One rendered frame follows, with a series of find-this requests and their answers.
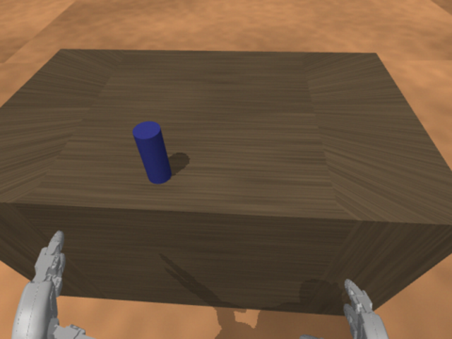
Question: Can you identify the can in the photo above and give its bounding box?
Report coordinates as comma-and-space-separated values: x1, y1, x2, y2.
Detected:
133, 121, 172, 184

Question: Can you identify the left robot hand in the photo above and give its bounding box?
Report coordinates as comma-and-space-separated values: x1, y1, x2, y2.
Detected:
11, 230, 96, 339

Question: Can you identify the right robot hand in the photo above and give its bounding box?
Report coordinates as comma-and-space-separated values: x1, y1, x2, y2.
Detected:
299, 279, 389, 339

